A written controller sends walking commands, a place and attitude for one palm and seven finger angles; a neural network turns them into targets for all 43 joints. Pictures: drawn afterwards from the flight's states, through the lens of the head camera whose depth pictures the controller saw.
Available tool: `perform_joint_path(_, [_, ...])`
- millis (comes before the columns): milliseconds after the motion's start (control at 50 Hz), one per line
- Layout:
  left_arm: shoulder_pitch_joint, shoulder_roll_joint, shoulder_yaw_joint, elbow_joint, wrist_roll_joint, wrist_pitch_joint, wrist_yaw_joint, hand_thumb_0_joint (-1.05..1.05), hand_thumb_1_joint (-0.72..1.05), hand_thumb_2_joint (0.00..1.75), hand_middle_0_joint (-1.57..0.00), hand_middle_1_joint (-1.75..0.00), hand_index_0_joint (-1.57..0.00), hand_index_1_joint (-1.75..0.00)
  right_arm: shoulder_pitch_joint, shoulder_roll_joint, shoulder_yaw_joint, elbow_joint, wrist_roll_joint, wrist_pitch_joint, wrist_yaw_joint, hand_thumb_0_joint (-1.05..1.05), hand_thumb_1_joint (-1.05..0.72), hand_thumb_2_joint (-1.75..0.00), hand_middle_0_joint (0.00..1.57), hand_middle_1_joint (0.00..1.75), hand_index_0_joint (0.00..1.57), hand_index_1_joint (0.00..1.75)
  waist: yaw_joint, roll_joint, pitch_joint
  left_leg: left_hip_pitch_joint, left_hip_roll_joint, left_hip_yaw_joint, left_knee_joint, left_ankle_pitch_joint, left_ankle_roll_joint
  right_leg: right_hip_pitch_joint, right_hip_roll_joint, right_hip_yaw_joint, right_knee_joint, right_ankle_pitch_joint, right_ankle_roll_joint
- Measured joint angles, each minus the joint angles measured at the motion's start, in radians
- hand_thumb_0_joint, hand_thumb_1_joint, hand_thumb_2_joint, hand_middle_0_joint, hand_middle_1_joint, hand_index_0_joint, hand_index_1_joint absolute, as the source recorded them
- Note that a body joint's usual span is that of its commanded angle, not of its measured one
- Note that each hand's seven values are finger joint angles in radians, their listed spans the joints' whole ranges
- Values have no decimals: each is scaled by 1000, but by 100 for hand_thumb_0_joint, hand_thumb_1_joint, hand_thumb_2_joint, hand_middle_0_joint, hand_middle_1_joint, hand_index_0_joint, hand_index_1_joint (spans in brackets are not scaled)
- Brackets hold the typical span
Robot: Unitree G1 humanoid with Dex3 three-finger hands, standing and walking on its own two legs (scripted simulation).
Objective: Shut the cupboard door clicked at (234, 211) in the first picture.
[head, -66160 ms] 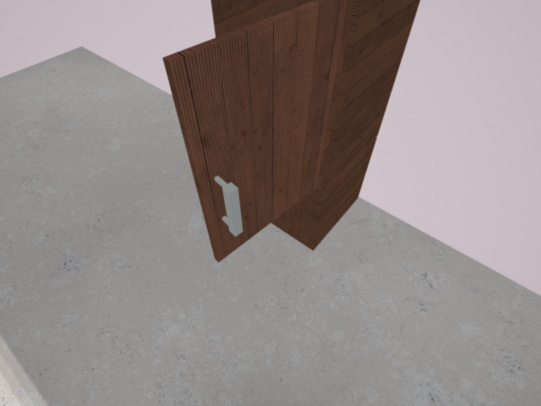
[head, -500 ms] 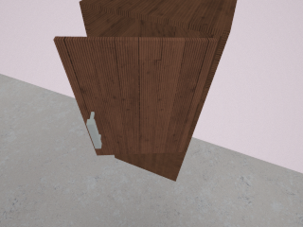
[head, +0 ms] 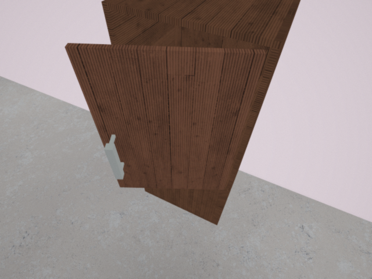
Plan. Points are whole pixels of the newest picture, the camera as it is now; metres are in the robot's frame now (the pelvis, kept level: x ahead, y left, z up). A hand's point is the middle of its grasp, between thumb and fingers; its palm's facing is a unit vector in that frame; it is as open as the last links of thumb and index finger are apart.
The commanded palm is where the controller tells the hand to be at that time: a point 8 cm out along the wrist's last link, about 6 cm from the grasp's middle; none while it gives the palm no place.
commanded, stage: come to a stop and stand still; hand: left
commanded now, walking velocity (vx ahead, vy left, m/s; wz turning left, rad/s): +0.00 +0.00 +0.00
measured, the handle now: (116, 157) +0.47 +0.26 -0.11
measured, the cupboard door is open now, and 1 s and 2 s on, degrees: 25 25 25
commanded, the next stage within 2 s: look again from close up in 0.02 s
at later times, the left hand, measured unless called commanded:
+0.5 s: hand out of the picture -0.01 +0.23 -0.18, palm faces +0.03 -0.98 -0.19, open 7.4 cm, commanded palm none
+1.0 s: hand out of the picture -0.05 +0.20 -0.19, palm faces +0.07 -0.99 -0.13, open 7.4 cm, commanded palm none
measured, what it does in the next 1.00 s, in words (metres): stands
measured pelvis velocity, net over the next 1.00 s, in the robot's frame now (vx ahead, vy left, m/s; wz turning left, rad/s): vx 0.01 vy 0.05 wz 0.01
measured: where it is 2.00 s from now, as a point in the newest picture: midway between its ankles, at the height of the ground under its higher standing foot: outside the picture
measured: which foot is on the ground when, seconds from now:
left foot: down 0.00-1.00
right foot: down 0.00-1.00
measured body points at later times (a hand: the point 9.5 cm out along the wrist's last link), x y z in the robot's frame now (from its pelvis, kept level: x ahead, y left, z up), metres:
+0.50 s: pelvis -0.02 +0.05 -0.01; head -0.03 +0.06 +0.44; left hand -0.01 +0.28 -0.17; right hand +0.00 -0.18 -0.16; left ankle +0.01 +0.14 -0.74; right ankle -0.02 -0.09 -0.74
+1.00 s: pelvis +0.01 +0.05 -0.01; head +0.01 +0.07 +0.44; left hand -0.06 +0.25 -0.18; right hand +0.01 -0.18 -0.16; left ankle +0.01 +0.14 -0.74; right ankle -0.02 -0.09 -0.74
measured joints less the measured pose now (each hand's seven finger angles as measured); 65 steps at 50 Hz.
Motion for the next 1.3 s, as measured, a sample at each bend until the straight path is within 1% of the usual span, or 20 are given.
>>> perform_joint_path(120, [0,-2,0,2,1,-4,1,0,90,89,-21,-30,-20,-30,-4,5,3,4,0,-1,-5,1,-92,-90,20,30,20,30,2,-1,3,4,0,0,-5,-1,0,6,0,0,-8,1,1])
perform_joint_path(140, [-2,-4,-1,2,5,-14,8,0,90,89,-21,-30,-20,-30,-4,1,4,0,1,-1,-2,1,-92,-90,20,30,20,30,4,6,1,-16,5,0,29,-7,2,0,3,-1,-8,3,3])
perform_joint_path(180, [-2,-9,-3,-13,9,-35,20,0,90,89,-21,-30,-20,-30,-9,-15,4,-31,4,-2,3,2,-93,-90,20,30,20,30,1,24,15,-49,7,-5,97,-41,16,-11,10,2,4,7,9])
perform_joint_path(220, [3,-6,-7,-31,8,-43,25,0,90,89,-21,-30,-20,-30,-9,-26,1,-64,5,-12,4,2,-93,-90,20,30,20,30,-10,36,21,-56,-1,-6,109,-46,30,-24,11,5,35,-3,12])
perform_joint_path(240, [3,0,-7,-34,6,-42,25,0,90,89,-21,-30,-20,-30,-8,-26,0,-73,6,-16,5,2,-93,-90,20,30,20,30,-17,34,19,-53,-7,-6,113,-57,33,-28,5,6,53,-12,15])
perform_joint_path(280, [-2,18,-6,-38,5,-31,25,0,90,89,-21,-30,-20,-30,-3,-21,0,-84,4,-18,4,2,-93,-90,20,30,20,30,-22,18,7,-46,-23,-1,120,-60,39,-29,-12,10,80,-29,23])
perform_joint_path(420, [-35,66,-3,-83,10,-6,12,0,90,89,-20,-30,-19,-30,30,-22,10,-109,-5,-10,15,1,-94,-90,20,30,20,30,-16,1,-38,-58,-60,9,121,-46,72,-47,-50,18,97,-26,50])
perform_joint_path(540, [-43,91,3,-112,12,3,6,0,91,89,-20,-30,-19,-30,55,-16,19,-117,-8,-10,25,1,-93,-90,20,30,20,30,-16,-10,-37,-75,-88,13,89,-15,93,-73,-77,21,92,-10,60])
perform_joint_path(640, [-26,94,2,-108,11,6,3,0,91,89,-20,-30,-19,-30,67,-9,23,-108,-6,-9,29,1,-92,-90,20,30,20,30,-14,-13,-33,-78,-99,14,70,0,102,-77,-87,21,78,1,69])
perform_joint_path(720, [-7,87,-2,-94,9,6,2,0,91,89,-20,-30,-19,-30,65,-6,25,-98,-4,-10,30,1,-91,-90,20,30,20,30,-11,-15,-27,-76,-103,15,61,3,105,-74,-90,22,68,6,75])
perform_joint_path(760, [4,81,-4,-86,11,6,0,0,91,89,-20,-30,-19,-30,64,-5,24,-93,-4,-9,31,1,-91,-90,20,30,20,30,-10,-17,-27,-75,-103,15,63,0,105,-75,-89,23,73,-4,68])
perform_joint_path(840, [33,68,-3,-72,18,9,-6,0,91,89,-20,-30,-19,-30,68,-4,18,-84,-8,-2,31,1,-91,-90,20,30,20,30,-9,-17,-38,-78,-98,11,81,-21,105,-79,-80,27,100,-64,48])
perform_joint_path(880, [47,63,-2,-67,19,6,-9,0,91,89,-20,-30,-19,-30,71,-3,15,-79,-8,-2,31,1,-91,-90,20,30,20,30,-7,-19,-42,-79,-96,9,94,-34,103,-77,-75,30,105,-67,42])
perform_joint_path(940, [66,55,1,-58,16,-1,-13,0,91,89,-20,-30,-19,-30,72,-3,12,-74,-7,-6,29,1,-91,-90,20,30,20,30,-2,-23,-45,-79,-92,8,118,-58,97,-73,-69,36,114,-52,45])
perform_joint_path(980, [76,48,1,-51,15,-6,-14,0,91,89,-20,-30,-19,-30,71,-3,10,-71,-6,-11,27,1,-91,-90,20,30,20,30,0,-22,-46,-78,-87,7,134,-76,92,-68,-64,35,121,-65,53])
perform_joint_path(1040, [84,39,1,-42,13,-11,-14,0,91,89,-20,-30,-19,-30,66,-1,9,-70,-4,-21,24,1,-91,-90,20,30,20,30,1,-20,-47,-75,-78,6,153,-103,85,-62,-56,35,132,-87,56])
perform_joint_path(1120, [71,27,-2,-32,9,-21,-3,0,91,89,-20,-30,-19,-30,46,-1,16,-58,0,-33,9,1,-92,-90,20,30,20,30,1,-20,-34,-62,-72,5,161,-125,76,-47,-50,35,133,-105,57])
perform_joint_path(1200, [35,19,-8,-40,3,-23,9,0,90,89,-20,-30,-19,-30,20,-5,17,-54,8,-33,-6,2,-93,-90,20,30,20,30,-1,-21,-18,-43,-72,3,137,-117,70,-34,-49,33,121,-96,56])
perform_joint_path(1300, [-24,32,-1,-86,7,-9,22,1,91,89,-21,-30,-20,-30,-17,-11,4,-83,10,-21,-9,2,-93,-90,20,30,20,30,-2,-21,6,-45,-72,7,126,-95,70,-55,-50,36,147,-74,53])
